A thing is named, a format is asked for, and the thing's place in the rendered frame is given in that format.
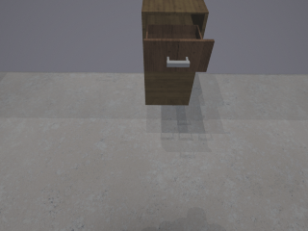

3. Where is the cabinet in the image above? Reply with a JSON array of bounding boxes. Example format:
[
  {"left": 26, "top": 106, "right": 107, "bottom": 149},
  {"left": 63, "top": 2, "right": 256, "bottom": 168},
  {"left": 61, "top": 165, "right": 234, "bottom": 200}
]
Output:
[{"left": 141, "top": 0, "right": 209, "bottom": 106}]

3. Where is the drawer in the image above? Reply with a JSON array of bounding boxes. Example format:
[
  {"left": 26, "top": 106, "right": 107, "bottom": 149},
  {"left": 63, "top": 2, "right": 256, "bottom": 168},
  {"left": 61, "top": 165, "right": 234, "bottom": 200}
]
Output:
[{"left": 143, "top": 24, "right": 215, "bottom": 72}]

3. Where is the handle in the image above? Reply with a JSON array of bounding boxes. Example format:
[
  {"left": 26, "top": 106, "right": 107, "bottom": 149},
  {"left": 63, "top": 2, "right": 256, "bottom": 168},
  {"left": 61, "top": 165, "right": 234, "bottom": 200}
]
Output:
[{"left": 167, "top": 57, "right": 191, "bottom": 67}]

